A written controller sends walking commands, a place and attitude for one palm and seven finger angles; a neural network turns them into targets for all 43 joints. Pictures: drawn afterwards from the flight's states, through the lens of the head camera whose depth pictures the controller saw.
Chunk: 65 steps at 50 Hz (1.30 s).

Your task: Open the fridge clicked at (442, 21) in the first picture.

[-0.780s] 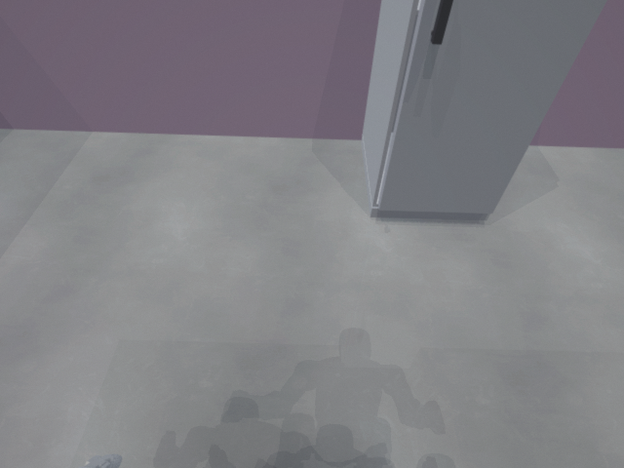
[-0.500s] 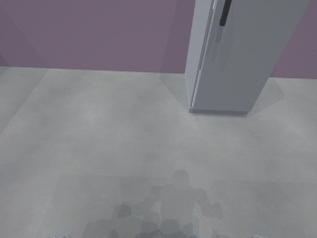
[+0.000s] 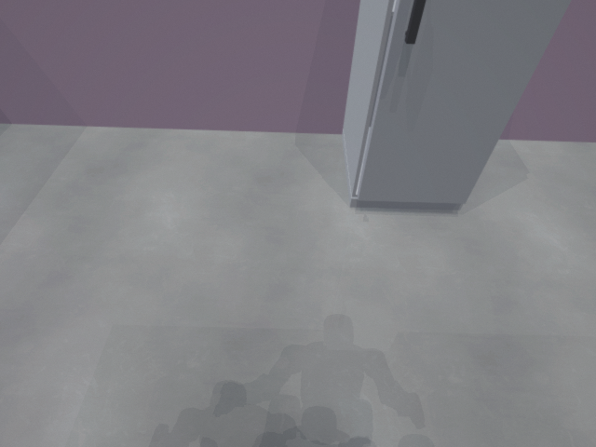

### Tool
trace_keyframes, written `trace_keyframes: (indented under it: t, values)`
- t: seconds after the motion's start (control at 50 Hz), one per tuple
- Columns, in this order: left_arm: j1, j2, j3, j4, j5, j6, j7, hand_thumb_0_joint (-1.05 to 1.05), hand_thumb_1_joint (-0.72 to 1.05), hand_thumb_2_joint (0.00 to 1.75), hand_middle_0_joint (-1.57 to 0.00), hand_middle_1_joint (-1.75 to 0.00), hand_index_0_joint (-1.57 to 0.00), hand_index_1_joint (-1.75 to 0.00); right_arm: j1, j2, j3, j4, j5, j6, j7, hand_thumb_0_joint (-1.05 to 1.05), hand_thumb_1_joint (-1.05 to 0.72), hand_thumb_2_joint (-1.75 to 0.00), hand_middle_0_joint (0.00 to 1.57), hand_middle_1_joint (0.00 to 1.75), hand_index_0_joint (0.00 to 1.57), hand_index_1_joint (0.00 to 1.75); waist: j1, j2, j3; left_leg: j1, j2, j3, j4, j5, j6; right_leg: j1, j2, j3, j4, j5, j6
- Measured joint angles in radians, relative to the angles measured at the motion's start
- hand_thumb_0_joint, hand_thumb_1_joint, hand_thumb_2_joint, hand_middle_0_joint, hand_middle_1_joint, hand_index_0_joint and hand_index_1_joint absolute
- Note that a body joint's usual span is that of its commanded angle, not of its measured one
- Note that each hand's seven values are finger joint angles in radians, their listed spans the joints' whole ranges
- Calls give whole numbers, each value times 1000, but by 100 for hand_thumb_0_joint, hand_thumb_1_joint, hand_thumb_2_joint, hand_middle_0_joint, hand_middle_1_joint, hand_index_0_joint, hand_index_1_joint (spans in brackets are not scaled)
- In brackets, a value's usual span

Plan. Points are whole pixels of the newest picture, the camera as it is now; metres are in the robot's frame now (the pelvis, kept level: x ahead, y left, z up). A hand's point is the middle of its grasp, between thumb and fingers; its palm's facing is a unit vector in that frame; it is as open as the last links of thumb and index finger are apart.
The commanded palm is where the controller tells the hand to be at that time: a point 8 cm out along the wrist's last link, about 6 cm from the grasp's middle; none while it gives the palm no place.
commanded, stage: stand and wait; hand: left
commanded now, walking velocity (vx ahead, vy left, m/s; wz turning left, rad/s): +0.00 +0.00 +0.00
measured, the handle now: out of the picture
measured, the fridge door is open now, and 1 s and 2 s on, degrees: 0 0 0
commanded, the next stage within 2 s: look at it before walking up in 0.04 s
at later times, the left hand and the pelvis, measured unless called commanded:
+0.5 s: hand out of the picture +0.07 +0.24 -0.16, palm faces -0.04 -0.94 -0.33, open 7.4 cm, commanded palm none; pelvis +0.00 +0.00 +0.00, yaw +0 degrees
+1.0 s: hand out of the picture +0.06 +0.22 -0.17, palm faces -0.10 -0.95 -0.30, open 7.4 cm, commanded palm none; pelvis -0.01 +0.00 -0.01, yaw -5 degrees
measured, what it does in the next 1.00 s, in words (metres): stands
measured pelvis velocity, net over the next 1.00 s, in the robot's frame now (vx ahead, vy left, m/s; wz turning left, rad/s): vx -0.01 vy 0.00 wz -0.09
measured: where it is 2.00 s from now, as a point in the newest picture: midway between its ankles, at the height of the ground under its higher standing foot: outside the picture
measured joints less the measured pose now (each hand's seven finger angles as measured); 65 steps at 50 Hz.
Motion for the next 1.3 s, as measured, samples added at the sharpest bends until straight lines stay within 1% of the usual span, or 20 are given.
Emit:
trace_keyframes:
  t: [0.34, 0.78, 0.86, 0.94, 1.0, 1.02, 1.06, 1.08, 1.1, 1.12, 1.14, 1.16, 1.18, 1.22, 1.26, 1.3]
  values:
    - [-11, -9, -2, -4, 2, -2, -2, 0, 90, 90, -21, -30, -20, -30, -10, 6, 3, -2, 1, -6, 1, 1, -91, -90, 20, 30, 20, 30, 1, 1, -5, 5, 1, 1, -18, 13, -1, 3, 1, 1, -13, 11, -1]
    - [2, -4, -1, 10, 2, -3, -2, 0, 90, 90, -20, -30, -20, -30, -12, 1, 3, 4, 2, -4, 0, 1, -91, -90, 20, 30, 20, 30, 5, 1, 3, 13, 4, -2, -32, 19, -4, 13, 3, -2, -32, 19, -2]
    - [7, -8, 5, -3, 2, 8, 2, 0, 90, 90, -20, -30, -20, -30, -17, 5, -1, -8, 0, 0, -7, 1, -91, -90, 20, 30, 20, 30, 13, 2, 3, 3, 9, 13, -15, 9, -5, -4, 9, 13, -15, 15, -3]
    - [32, -29, 15, -36, 4, 36, 7, 0, 90, 90, -20, -30, -20, -30, -16, 36, -11, -52, -2, 14, -19, 1, -91, -90, 20, 30, 20, 30, 20, -2, 8, -30, 21, 53, 44, -24, -7, -61, 22, 52, 60, -9, -3]
    - [51, -47, 23, -66, 6, 54, 0, 0, 90, 90, -20, -30, -20, -30, -6, 69, -17, -91, -3, 21, -21, 1, -91, -90, 20, 30, 20, 30, 20, -14, 20, -58, 27, 87, 93, -50, -7, -122, 29, 78, 150, -38, -5]
    - [57, -53, 26, -76, 7, 58, -3, 0, 90, 90, -20, -30, -20, -30, -3, 80, -20, -101, -3, 21, -21, 1, -91, -90, 20, 30, 20, 30, 22, -18, 27, -64, 29, 100, 110, -59, -7, -148, 27, 70, 203, -61, -3]
    - [67, -71, 33, -94, 7, 66, -7, 0, 90, 90, -20, -30, -20, -30, 5, 98, -24, -117, -5, 23, -20, 1, -91, -90, 20, 30, 20, 30, 25, -17, 43, -71, 41, 125, 144, -78, -11, -189, 20, 37, 318, -159, 2]
    - [72, -81, 37, -102, 7, 68, -9, 0, 90, 90, -20, -30, -20, -30, 10, 104, -26, -123, -6, 25, -20, 1, -91, -90, 20, 30, 20, 30, 26, -11, 50, -74, 51, 134, 163, -88, -15, -195, 17, 17, 346, -187, 3]
    - [79, -92, 40, -112, 8, 67, -12, 0, 90, 90, -20, -30, -20, -30, 16, 108, -29, -127, -8, 27, -19, 1, -91, -90, 20, 30, 20, 30, 29, -1, 54, -81, 63, 141, 189, -102, -22, -187, 14, -2, 338, -181, 3]
    - [91, -102, 42, -124, 9, 60, -16, 0, 90, 90, -20, -30, -20, -30, 23, 109, -31, -132, -8, 32, -18, 1, -91, -90, 20, 30, 20, 30, 31, 10, 54, -99, 78, 145, 232, -124, -31, -170, 13, -16, 291, -124, -4]
    - [98, -112, 43, -131, 13, 49, -15, 0, 90, 90, -20, -30, -20, -30, 26, 110, -36, -133, -6, 39, -17, 1, -91, -90, 20, 30, 20, 30, 30, 23, 55, -133, 91, 136, 311, -164, -38, -178, 25, -22, 292, -103, -30]
    - [102, -123, 42, -136, 13, 42, -11, 0, 90, 90, -20, -30, -20, -30, 28, 110, -40, -134, -4, 48, -18, 1, -91, -90, 20, 30, 20, 30, 26, 33, 58, -175, 87, 105, 406, -216, -40, -185, 35, -26, 301, -106, -51]
    - [107, -134, 41, -142, 12, 39, -8, 0, 90, 90, -20, -30, -20, -30, 29, 110, -44, -132, -2, 58, -19, 1, -91, -90, 20, 30, 20, 30, 26, 39, 60, -215, 75, 73, 499, -246, -41, -186, 42, -26, 296, -109, -65]
    - [115, -152, 40, -148, 10, 40, -3, 0, 90, 90, -20, -30, -20, -30, 27, 110, -50, -129, -2, 67, -18, 1, -91, -90, 20, 30, 20, 30, 30, 43, 61, -277, 56, 33, 635, -230, -43, -177, 55, -15, 249, -90, -77]
    - [122, -163, 40, -150, 8, 41, -1, 0, 90, 90, -20, -30, -20, -30, 25, 111, -53, -131, -4, 65, -15, 1, -91, -90, 20, 30, 20, 30, 30, 38, 60, -312, 50, 21, 686, -187, -50, -166, 65, 3, 189, -48, -75]
    - [129, -168, 42, -149, 8, 39, -1, 0, 90, 90, -21, -30, -20, -30, 27, 113, -54, -136, -6, 60, -16, 1, -91, -90, 20, 30, 20, 30, 29, 27, 51, -321, 49, 18, 679, -167, -58, -158, 71, 25, 137, -13, -79]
